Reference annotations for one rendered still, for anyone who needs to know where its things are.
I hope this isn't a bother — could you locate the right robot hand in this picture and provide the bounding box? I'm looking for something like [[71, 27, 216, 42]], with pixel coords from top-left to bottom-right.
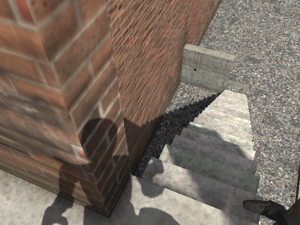
[[243, 200, 300, 225]]

